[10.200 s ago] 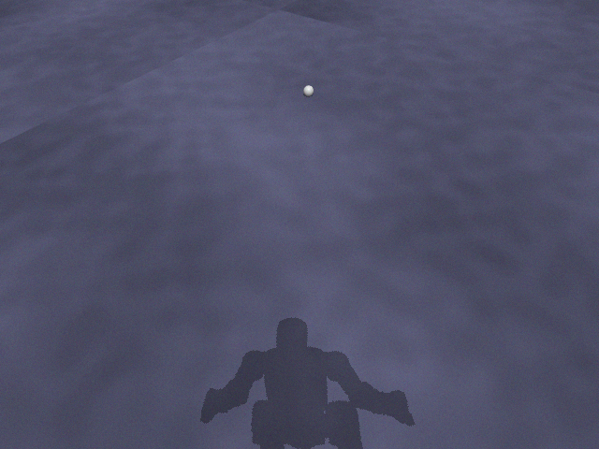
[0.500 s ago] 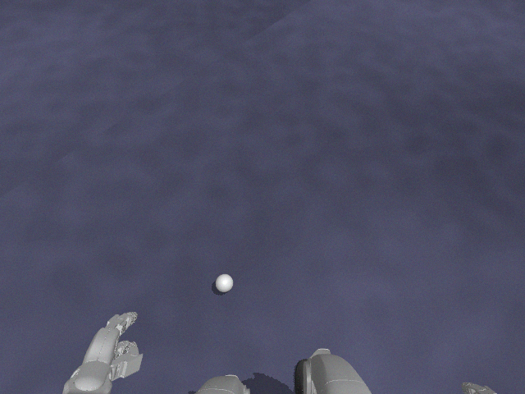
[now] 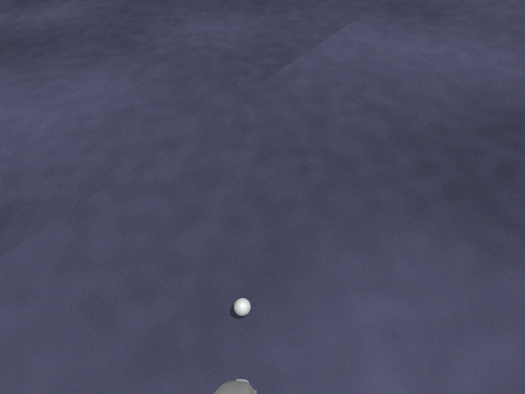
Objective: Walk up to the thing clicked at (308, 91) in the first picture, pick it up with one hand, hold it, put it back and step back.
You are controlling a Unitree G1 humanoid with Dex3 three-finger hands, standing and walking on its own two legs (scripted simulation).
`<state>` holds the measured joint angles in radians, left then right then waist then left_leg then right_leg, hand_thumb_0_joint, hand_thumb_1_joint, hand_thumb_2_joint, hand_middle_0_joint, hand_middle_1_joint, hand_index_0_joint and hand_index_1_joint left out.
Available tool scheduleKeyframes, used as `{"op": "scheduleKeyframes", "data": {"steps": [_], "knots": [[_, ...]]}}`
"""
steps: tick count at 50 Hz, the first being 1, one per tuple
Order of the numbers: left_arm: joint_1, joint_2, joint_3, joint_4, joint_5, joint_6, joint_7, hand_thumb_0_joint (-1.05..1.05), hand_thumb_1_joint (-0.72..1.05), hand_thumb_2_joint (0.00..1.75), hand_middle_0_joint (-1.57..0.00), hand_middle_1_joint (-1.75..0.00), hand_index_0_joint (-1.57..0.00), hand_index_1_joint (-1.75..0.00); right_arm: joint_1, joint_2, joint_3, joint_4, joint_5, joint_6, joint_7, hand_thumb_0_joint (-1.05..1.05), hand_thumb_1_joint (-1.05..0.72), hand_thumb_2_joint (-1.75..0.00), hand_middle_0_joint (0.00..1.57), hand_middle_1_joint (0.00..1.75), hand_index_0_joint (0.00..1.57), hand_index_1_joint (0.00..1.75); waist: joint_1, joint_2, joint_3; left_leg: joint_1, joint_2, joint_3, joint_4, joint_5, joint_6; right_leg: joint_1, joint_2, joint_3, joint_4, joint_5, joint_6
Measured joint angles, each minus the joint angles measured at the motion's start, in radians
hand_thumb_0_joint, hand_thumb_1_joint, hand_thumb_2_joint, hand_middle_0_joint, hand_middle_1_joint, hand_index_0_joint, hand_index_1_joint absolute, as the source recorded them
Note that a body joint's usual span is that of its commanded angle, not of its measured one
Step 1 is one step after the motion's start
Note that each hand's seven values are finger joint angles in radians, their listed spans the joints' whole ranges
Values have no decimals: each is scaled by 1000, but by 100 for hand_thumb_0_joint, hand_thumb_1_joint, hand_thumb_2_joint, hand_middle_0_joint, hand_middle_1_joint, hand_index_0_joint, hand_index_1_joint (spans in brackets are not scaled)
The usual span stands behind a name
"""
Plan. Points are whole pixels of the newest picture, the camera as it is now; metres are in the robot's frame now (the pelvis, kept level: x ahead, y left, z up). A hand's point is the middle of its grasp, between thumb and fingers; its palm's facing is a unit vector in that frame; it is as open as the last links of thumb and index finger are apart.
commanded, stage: walk up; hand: left
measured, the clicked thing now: (242, 306) +0.54 +0.18 -0.73
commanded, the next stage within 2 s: none
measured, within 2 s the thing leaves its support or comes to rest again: neither
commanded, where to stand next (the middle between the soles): +0.14 -0.03 m, yaw -1 degrees
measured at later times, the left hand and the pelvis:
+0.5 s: hand out of the picture +0.08 +0.27 -0.16, palm faces -0.05 -0.93 -0.36, open 7.4 cm; pelvis +0.01 +0.00 -0.01, yaw -1 degrees
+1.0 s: hand out of the picture +0.13 +0.25 -0.15, palm faces +0.01 -0.94 -0.33, open 7.4 cm; pelvis +0.02 -0.01 +0.00, yaw +2 degrees
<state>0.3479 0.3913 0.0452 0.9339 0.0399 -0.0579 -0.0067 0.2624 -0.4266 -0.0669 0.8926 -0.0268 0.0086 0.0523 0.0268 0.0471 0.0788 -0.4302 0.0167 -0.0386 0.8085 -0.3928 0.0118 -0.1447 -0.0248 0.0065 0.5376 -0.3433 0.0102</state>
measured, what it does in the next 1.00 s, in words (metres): steps on the spot: left foot, then right foot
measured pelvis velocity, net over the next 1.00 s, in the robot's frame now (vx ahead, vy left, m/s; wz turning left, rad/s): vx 0.02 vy -0.01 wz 0.03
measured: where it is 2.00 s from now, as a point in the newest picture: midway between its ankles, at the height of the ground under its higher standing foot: outside the picture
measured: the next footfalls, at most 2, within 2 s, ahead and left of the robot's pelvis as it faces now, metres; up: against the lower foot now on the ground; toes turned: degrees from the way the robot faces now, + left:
left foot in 0.06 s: +0.11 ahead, +0.13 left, +0.00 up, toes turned -2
right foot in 0.34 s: +0.06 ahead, -0.13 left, +0.00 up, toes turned -2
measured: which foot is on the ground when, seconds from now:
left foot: up 0.00-0.04, down 0.06-1.00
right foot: down 0.00-0.08, up 0.10-0.32, down 0.34-1.00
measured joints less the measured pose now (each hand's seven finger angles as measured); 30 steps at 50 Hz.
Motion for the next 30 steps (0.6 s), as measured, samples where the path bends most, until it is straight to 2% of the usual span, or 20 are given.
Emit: {"op": "scheduleKeyframes", "data": {"steps": [3,4,5,7,10,14,16,18,19,21,22,23,24,25,30], "knots": [[-15,13,-5,-14,-8,19,-4,1,90,90,-21,-30,-21,-30,-8,5,1,16,5,-23,-7,1,-90,-89,20,30,20,30,1,-18,1,73,5,28,-186,130,-4,-24,-26,-1,67,-43,20],[-26,17,-6,-16,-13,27,-4,1,90,90,-21,-30,-21,-30,-16,11,0,21,3,-33,-15,1,-90,-89,20,30,20,30,0,-33,7,82,-7,36,-208,195,-8,-43,-41,5,116,-69,17],[-41,20,-6,-15,-20,38,-1,1,90,90,-21,-30,-21,-30,-27,22,1,25,-2,-42,-23,1,-90,-89,20,30,20,30,1,-51,16,78,-19,48,-191,194,-8,-68,-45,30,173,-87,2],[-68,21,-8,-4,-29,59,5,1,90,90,-21,-30,-21,-30,-42,43,14,24,0,-52,-30,1,-90,-89,20,30,20,30,-6,-68,20,71,-21,55,-166,170,1,-121,-17,67,289,-161,-22],[-96,30,-8,10,-32,70,2,1,90,90,-21,-30,-21,-30,-59,71,36,20,-3,-59,-37,1,-90,-89,20,30,20,30,-16,-92,15,80,-13,65,-179,167,8,-176,1,69,360,-177,-39],[-118,27,2,21,-23,72,-14,1,90,90,-21,-30,-21,-30,-76,69,43,18,-10,-57,-42,0,-90,-89,20,30,21,30,-31,-89,5,67,6,64,-170,162,3,-189,-8,24,275,-151,-39],[-125,25,10,25,-18,72,-18,1,90,90,-21,-30,-21,-30,-80,58,41,19,-8,-49,-45,0,-90,-89,21,30,21,30,-34,-79,1,51,17,58,-148,152,-6,-165,-7,4,193,-100,-42],[-133,15,17,32,-11,70,-17,1,90,90,-21,-30,-21,-30,-83,41,36,28,-1,-37,-50,0,-90,-89,21,30,21,30,-35,-53,6,35,36,40,-116,138,-20,-145,11,-13,143,-8,-20],[-133,11,18,33,-6,69,-17,1,90,90,-21,-30,-21,-30,-82,36,33,37,4,-30,-53,0,-90,-89,20,30,21,30,-35,-43,3,30,38,26,-107,121,-20,-142,17,-21,138,-1,-11],[-132,7,13,32,-2,73,-20,1,90,90,-21,-30,-21,-30,-81,33,30,59,13,-21,-58,0,-90,-89,20,30,20,30,-25,-52,-1,29,12,10,-87,36,-9,-146,10,-15,143,-8,-7],[-135,3,9,34,-3,76,-19,1,90,90,-21,-30,-21,-30,-80,27,29,66,17,-22,-59,0,-90,-89,20,30,20,30,-22,-52,1,36,2,11,-86,27,-4,-147,7,-13,146,-11,-6],[-140,-3,3,35,-5,79,-18,1,90,90,-21,-30,-21,-30,-77,20,28,73,20,-26,-60,0,-90,-89,20,30,20,30,-24,-47,2,49,-3,14,-102,53,2,-148,5,-14,148,-14,-3],[-148,-8,-1,38,-7,81,-17,1,90,90,-21,-30,-21,-30,-76,16,28,81,22,-31,-62,0,-90,-89,20,30,20,30,-26,-45,7,57,-7,12,-127,117,-3,-149,3,-16,152,-17,1],[-159,-11,-5,40,-9,83,-16,1,90,90,-21,-30,-21,-30,-77,16,28,90,22,-36,-64,0,-90,-89,20,30,20,30,-28,-50,14,64,-11,15,-138,140,-12,-149,-1,-13,156,-19,3],[-208,-17,-11,48,-19,77,-15,1,90,90,-21,-30,-21,-30,-78,32,51,126,16,-41,-60,1,-90,-89,20,30,20,30,-31,-50,22,68,6,-2,-154,131,-31,-131,16,-30,116,-2,-5]]}}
